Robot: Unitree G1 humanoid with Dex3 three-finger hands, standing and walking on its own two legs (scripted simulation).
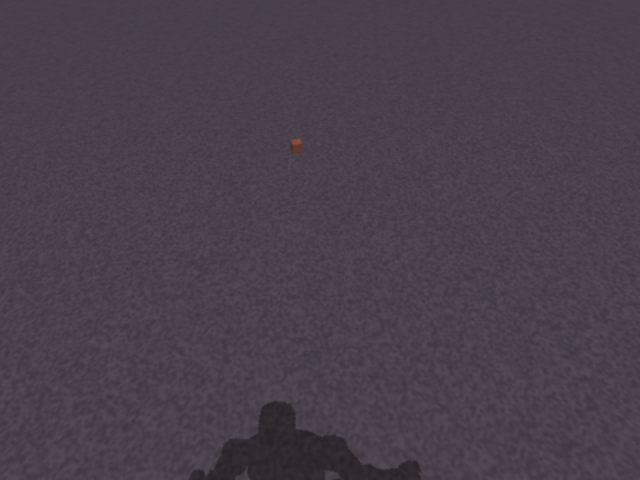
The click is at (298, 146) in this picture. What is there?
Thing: cube
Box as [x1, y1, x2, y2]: [291, 139, 301, 152]
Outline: 292,139 292,151 301,151 300,139
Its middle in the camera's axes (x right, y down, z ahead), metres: -0.12 -0.53 +2.17
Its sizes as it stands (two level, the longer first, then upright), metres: 0.053 0.053 0.053
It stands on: the floor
